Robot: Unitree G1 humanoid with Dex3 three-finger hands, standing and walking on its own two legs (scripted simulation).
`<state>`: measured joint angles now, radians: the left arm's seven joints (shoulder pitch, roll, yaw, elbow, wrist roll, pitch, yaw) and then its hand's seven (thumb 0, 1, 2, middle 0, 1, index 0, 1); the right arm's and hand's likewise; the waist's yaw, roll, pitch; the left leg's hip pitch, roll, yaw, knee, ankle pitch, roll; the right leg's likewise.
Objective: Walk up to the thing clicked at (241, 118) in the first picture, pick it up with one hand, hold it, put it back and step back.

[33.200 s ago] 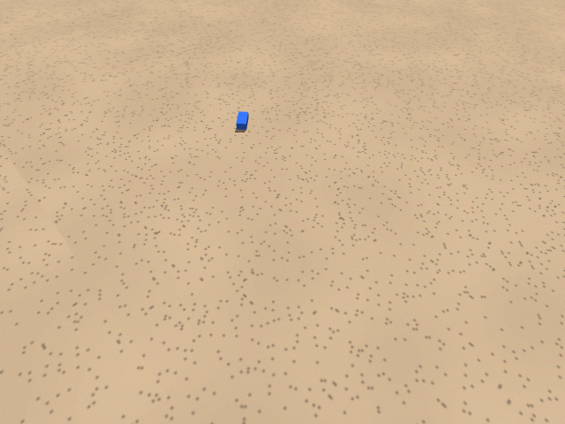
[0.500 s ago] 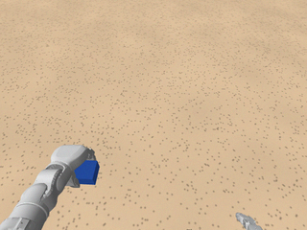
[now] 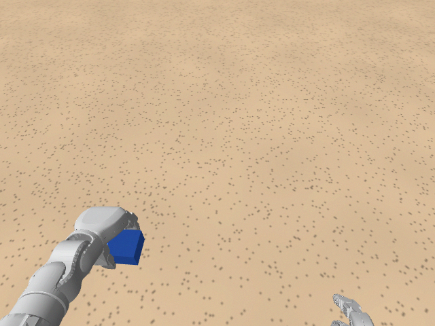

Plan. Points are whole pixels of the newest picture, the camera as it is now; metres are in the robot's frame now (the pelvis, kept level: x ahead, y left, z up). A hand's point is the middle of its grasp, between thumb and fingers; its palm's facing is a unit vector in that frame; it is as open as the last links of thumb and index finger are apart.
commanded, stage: hold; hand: left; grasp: from above
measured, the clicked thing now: (111, 245) +0.30 +0.23 -0.07
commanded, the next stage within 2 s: crouch in 0.96 s
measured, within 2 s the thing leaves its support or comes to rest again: neither
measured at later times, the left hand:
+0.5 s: hand (109, 245) +0.28 +0.21 -0.02, palm faces -0.46 -0.04 -0.89, open 8.5 cm
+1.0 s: hand (109, 240) +0.29 +0.21 -0.02, palm faces -0.48 -0.03 -0.88, open 8.6 cm
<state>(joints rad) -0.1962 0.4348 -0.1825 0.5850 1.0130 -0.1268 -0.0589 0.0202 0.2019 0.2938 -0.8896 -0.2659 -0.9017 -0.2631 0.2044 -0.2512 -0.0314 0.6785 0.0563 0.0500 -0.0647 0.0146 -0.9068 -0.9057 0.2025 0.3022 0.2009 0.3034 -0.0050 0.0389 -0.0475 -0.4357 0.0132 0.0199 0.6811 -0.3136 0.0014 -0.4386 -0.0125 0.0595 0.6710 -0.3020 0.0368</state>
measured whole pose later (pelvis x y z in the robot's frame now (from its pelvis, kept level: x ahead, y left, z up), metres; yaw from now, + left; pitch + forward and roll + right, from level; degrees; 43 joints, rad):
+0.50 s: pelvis -0.01 -0.01 +0.01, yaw +0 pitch +2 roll +0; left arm -0.19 0.44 -0.19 0.55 0.99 -0.14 -0.08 0.02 0.22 0.26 -0.88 -0.27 -0.90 -0.26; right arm 0.18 -0.25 -0.02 0.68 0.06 0.04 -0.08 0.02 -0.91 -0.91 0.20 0.30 0.20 0.30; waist 0.01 0.05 -0.02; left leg -0.36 0.01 0.02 0.60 -0.27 -0.01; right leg -0.37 -0.01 0.06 0.60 -0.26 0.03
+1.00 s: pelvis +0.01 +0.00 +0.01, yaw +0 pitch +1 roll +0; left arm -0.21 0.44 -0.19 0.58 1.00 -0.15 -0.08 0.02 0.21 0.29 -0.88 -0.28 -0.89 -0.27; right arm 0.17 -0.25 -0.02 0.68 0.06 0.07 -0.09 0.02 -0.91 -0.91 0.20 0.30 0.20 0.30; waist 0.01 0.04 -0.01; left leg -0.31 0.01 0.02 0.54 -0.26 0.00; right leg -0.32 -0.02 0.06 0.55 -0.25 0.03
